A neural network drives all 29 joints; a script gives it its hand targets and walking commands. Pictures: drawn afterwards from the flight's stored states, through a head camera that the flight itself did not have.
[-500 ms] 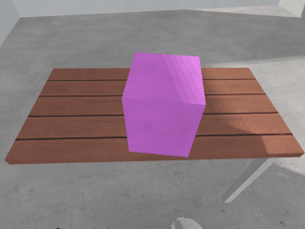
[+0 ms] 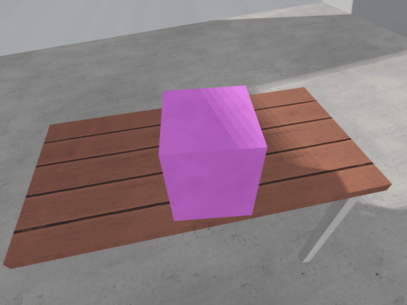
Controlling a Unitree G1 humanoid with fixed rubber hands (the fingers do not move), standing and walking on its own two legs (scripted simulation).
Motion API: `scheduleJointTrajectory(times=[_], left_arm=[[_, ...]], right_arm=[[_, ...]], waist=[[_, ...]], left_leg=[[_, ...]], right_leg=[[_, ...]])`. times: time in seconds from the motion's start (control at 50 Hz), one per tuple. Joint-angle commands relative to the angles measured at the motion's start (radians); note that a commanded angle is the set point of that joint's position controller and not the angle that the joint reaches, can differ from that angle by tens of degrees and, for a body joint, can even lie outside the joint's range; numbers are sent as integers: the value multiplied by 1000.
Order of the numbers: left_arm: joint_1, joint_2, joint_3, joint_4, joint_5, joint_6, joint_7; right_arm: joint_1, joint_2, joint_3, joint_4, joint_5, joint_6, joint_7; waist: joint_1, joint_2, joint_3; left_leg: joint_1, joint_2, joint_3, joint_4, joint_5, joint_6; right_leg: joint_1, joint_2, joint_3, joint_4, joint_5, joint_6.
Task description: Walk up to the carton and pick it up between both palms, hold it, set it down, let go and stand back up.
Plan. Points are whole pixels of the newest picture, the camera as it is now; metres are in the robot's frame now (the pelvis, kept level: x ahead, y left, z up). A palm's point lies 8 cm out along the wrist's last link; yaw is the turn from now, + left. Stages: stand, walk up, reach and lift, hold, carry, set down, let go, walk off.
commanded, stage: walk up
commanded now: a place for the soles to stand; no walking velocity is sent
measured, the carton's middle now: (208, 155) +0.47 +0.03 +0.02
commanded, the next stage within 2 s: none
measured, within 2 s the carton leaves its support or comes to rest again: neither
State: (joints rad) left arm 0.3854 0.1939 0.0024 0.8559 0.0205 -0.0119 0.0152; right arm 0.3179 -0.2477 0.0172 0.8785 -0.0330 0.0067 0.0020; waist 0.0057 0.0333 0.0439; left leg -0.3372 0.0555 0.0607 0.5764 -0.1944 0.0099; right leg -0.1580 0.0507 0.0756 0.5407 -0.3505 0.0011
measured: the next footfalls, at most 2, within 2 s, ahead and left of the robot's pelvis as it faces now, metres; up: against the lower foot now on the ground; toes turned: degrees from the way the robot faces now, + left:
right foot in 0.38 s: +0.06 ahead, -0.12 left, +0.00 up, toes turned +14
left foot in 1.80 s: -0.04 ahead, +0.09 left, +0.00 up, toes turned +21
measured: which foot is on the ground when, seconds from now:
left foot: down 0.00-1.00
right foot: down 0.00-0.04, up 0.06-0.36, down 0.38-1.00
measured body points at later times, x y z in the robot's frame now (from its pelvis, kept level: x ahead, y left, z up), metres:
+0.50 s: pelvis +0.03 -0.01 +0.00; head +0.04 -0.02 +0.45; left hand +0.08 +0.23 -0.14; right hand +0.05 -0.26 -0.14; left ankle +0.06 +0.11 -0.73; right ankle +0.04 -0.14 -0.73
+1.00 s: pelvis +0.05 -0.03 +0.01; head +0.07 -0.02 +0.46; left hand +0.10 +0.23 -0.14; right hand +0.10 -0.28 -0.14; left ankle +0.06 +0.11 -0.73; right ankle +0.04 -0.14 -0.73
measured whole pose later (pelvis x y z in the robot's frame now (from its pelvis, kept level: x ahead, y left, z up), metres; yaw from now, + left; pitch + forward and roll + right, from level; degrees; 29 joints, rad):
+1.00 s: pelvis +0.05 -0.03 +0.01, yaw +2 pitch -1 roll +0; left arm 0.19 0.26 -0.04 1.01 0.00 0.01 0.01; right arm 0.26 -0.25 0.04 0.98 -0.01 -0.01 -0.02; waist -0.01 0.00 0.05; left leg -0.26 0.05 0.01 0.52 -0.25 -0.03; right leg -0.20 -0.03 -0.11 0.50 -0.29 -0.01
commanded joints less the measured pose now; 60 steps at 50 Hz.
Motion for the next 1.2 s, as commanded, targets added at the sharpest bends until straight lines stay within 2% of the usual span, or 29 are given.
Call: scheduleJointTrajectory(times=[0.0,0.02,0.04,0.06,0.14,0.24,0.3,0.34,0.36,0.38,0.4,0.5,0.54,0.58,0.6,0.64,0.68,0.7,0.72,0.76,0.78,0.8,0.86,0.88,0.9,0.96,1.04,1.08,1.18], left_arm=[[-2,89,1,-32,-9,-4,-1],[111,63,-2,2,9,19,11],[58,105,6,16,23,30,19],[15,114,9,13,29,29,18],[19,109,12,51,24,13,1],[-33,102,7,62,26,16,4],[-44,108,8,66,20,7,4],[-39,128,5,61,20,-1,8],[-36,148,5,60,13,-4,12],[-89,201,13,65,-18,-3,12],[-110,211,16,81,-40,0,10],[-119,168,-8,93,-19,-6,3],[-103,171,-11,106,-19,-8,3],[-120,172,-13,107,-20,-4,4],[-132,164,-19,108,-22,2,5],[-140,170,-20,106,-22,5,5],[-167,176,-22,106,-20,3,4],[-144,168,-24,108,-25,-2,3],[-137,180,-22,117,-26,-4,2],[-155,184,-19,115,-22,-1,3],[-161,182,-16,118,-24,2,5],[-150,191,-21,115,-20,4,6],[-177,193,-21,112,-20,10,4],[-179,184,-24,108,-22,12,5],[-189,187,-20,106,-19,14,3],[-142,172,-31,121,-19,16,1],[-145,208,-21,123,-15,12,5],[-192,213,-16,112,-13,18,3],[-158,199,-22,117,-13,23,0]], right_arm=[[95,-121,-34,-47,2,-28,-23],[118,-191,-62,-28,27,-17,-28],[87,-165,-57,-22,35,-11,-31],[91,-140,-49,-17,33,-8,-30],[45,-124,-52,-20,17,-16,-34],[-9,-111,-58,-26,25,-14,-30],[-45,-132,-56,-24,21,-2,-21],[-13,-114,-40,-12,27,-1,-10],[1,-95,-27,-12,30,-3,-5],[39,-54,-15,-7,40,-2,-3],[50,-45,-10,12,30,1,-5],[47,-95,-7,40,17,-25,-11],[23,-88,-4,48,15,-27,-12],[30,-87,-1,54,22,-23,-14],[26,-84,4,58,21,-22,-16],[8,-105,0,65,28,-20,-17],[27,-100,2,68,20,-25,-16],[7,-102,3,69,21,-29,-17],[10,-116,0,70,19,-31,-15],[20,-110,3,80,19,-34,-19],[0,-112,3,76,19,-35,-21],[-10,-118,2,65,20,-32,-20],[3,-108,6,76,26,-25,-22],[-2,-113,5,72,23,-27,-23],[6,-111,3,71,29,-28,-24],[-33,-153,-7,59,25,-26,-25],[-33,-127,2,68,22,-26,-19],[-10,-136,-1,62,27,-28,-23],[-39,-160,-4,53,30,-24,-23]], waist=[[-27,70,-49],[-1,145,-43],[-7,107,43],[-33,85,101],[-14,118,48],[-10,111,30],[4,81,28],[10,44,11],[1,12,9],[-43,-72,32],[-49,-106,34],[-36,-94,-12],[-18,-72,-43],[-21,-80,-52],[-16,-116,-20],[-11,-70,33],[-33,-74,17],[-11,-52,-18],[-22,-32,-40],[-16,-67,-60],[-7,-45,-41],[-4,-22,-58],[-22,-56,-63],[-11,-10,-54],[-20,-21,-57],[1,3,-32],[-8,-19,-69],[-33,-24,-38],[-12,0,-21]], left_leg=[[298,209,-259,-220,75,65],[201,307,-449,-314,-222,119],[117,326,-503,-377,-350,133],[96,287,-443,-400,-400,118],[92,213,-303,-370,-270,82],[19,187,-191,-324,-183,105],[-62,163,-147,-264,-179,101],[-107,142,-145,-241,-208,70],[-111,112,-126,-206,-195,52],[-28,36,-63,-181,-179,32],[107,27,-60,-134,-150,29],[112,55,-74,-122,63,33],[125,46,-61,-129,64,27],[131,44,-77,-137,25,31],[111,48,-77,-138,19,31],[74,44,-69,-140,3,31],[97,55,-70,-139,102,24],[101,54,-78,-126,133,35],[114,52,-65,-125,138,30],[115,64,-84,-113,182,27],[90,61,-82,-113,199,32],[99,58,-73,-101,189,26],[112,57,-78,-100,184,26],[101,56,-94,-112,185,32],[99,63,-90,-108,220,30],[86,68,-119,-134,157,39],[105,50,-111,-92,171,38],[70,52,-123,-106,174,33],[34,62,-168,-135,128,42]], right_leg=[[-292,-57,24,117,-4,-28],[-231,-32,-24,191,-252,-1],[-251,-50,-7,205,-279,6],[-282,-58,3,201,-268,2],[-233,-80,-24,200,-113,6],[-154,-97,-74,171,-41,14],[-29,-84,-120,20,121,-6],[36,-124,-49,-59,171,-31],[36,-185,29,-96,162,-47],[-99,-220,99,-153,34,-68],[-223,-219,95,-208,-115,-77],[-101,-188,14,-163,183,-59],[-66,-191,-1,-151,255,-58],[-81,-198,12,-163,173,-64],[-93,-190,-7,-174,126,-58],[-110,-200,3,-195,97,-62],[-88,-192,-38,-169,196,-62],[-68,-180,-33,-163,250,-54],[-44,-190,-40,-153,266,-56],[-15,-186,-63,-131,281,-54],[-13,-183,-71,-126,294,-53],[-20,-187,-60,-135,279,-60],[-24,-191,-76,-142,253,-65],[-21,-185,-69,-137,242,-68],[-13,-185,-94,-119,239,-68],[-38,-175,-97,-130,182,-45],[-14,-191,-80,-145,225,-52],[-16,-179,-102,-129,188,-61],[-19,-167,-112,-126,98,-50]])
